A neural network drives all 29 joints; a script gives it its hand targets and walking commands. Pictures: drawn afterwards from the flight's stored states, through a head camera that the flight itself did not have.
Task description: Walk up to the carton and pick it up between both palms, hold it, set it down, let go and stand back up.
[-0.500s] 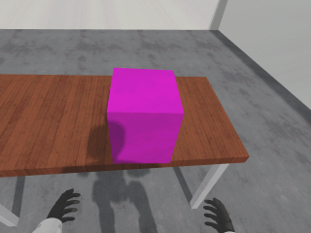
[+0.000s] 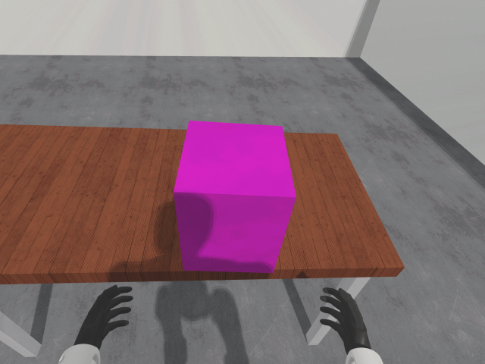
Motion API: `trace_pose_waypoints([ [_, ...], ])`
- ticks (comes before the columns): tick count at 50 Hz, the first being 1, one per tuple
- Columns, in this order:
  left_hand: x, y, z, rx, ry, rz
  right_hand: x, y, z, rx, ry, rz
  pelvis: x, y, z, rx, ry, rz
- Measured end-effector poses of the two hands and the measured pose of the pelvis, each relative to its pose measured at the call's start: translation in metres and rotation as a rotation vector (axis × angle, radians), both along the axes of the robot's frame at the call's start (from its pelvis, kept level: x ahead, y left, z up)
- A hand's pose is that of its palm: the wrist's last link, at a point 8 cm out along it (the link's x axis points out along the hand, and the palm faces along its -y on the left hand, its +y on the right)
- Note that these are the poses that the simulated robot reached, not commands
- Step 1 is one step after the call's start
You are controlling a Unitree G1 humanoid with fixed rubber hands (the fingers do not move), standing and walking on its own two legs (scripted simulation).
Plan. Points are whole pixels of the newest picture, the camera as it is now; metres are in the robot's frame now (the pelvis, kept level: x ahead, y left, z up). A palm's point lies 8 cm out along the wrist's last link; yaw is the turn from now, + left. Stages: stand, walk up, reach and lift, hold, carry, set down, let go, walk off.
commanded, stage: reach and lift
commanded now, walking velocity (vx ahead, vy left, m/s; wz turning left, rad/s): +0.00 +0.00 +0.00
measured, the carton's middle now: (232, 198) +0.46 +0.03 +0.01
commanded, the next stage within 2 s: none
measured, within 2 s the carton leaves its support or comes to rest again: neither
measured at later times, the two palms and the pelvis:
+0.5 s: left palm (105, 306) +0.22 +0.23 -0.02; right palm (341, 293) +0.26 -0.17 -0.01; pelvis +0.02 -0.03 +0.00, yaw +2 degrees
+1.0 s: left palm (105, 237) +0.30 +0.24 +0.06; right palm (339, 240) +0.32 -0.16 +0.06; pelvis +0.02 -0.02 +0.01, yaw +3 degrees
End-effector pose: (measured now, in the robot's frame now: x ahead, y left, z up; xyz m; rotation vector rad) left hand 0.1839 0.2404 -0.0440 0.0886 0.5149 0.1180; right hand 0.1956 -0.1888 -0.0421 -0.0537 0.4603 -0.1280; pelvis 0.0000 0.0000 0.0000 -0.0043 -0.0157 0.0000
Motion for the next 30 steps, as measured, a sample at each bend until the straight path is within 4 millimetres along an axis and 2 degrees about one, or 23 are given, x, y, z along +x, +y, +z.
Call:
trace_pose_waypoints([
  [12, 0.022, -0.005, 0.015, -0.028, -0.137, 0.030, 0.027, 0.008, 0.016, 0.042, -0.126, 0.025, 0.011, -0.018, 0.000, 0.007, 0.018, 0.015],
  [23, 0.036, -0.011, 0.022, -0.050, -0.228, 0.054, 0.058, 0.017, 0.032, 0.065, -0.235, 0.047, 0.019, -0.031, -0.001, 0.014, 0.029, 0.039],
  [30, 0.059, -0.013, 0.033, -0.060, -0.245, 0.046, 0.079, 0.020, 0.045, 0.058, -0.236, 0.033, 0.023, -0.034, 0.001, 0.017, 0.021, 0.052],
])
